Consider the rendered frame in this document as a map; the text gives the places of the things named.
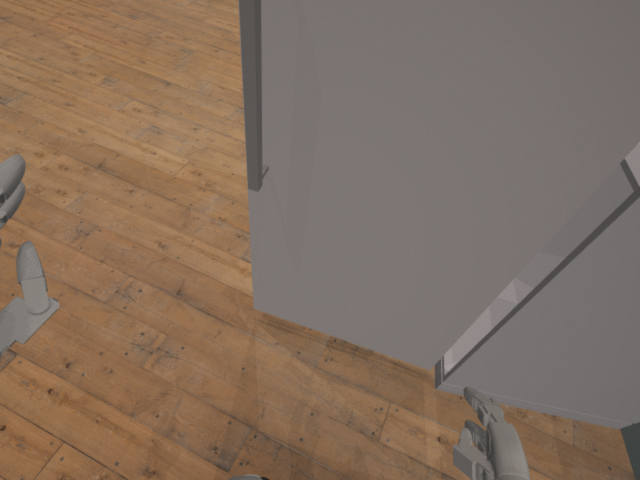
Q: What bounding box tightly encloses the handle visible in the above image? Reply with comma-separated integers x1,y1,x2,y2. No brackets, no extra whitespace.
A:
239,0,269,192

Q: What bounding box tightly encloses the left robot hand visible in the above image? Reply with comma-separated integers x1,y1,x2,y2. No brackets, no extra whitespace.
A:
0,154,59,358

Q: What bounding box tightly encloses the right robot hand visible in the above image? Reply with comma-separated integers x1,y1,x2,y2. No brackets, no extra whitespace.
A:
453,387,530,480

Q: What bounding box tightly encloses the fridge door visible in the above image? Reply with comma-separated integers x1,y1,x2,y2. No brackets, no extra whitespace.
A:
238,0,640,370

